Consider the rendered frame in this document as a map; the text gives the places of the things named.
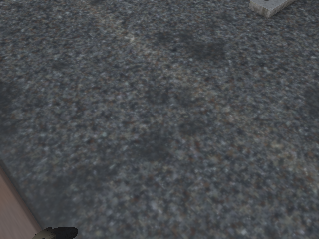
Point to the robot left hand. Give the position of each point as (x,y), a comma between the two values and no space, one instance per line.
(67,232)

